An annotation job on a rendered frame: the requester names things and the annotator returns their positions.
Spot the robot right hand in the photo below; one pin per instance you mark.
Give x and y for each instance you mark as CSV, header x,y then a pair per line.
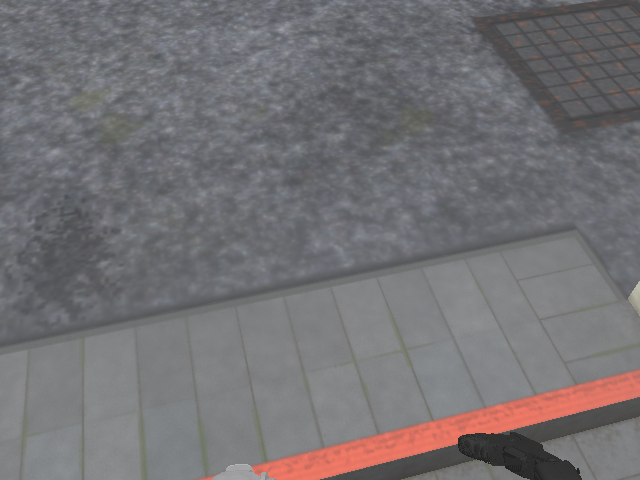
x,y
519,454

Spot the robot left shin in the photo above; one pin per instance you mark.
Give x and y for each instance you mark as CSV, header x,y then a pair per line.
x,y
239,467

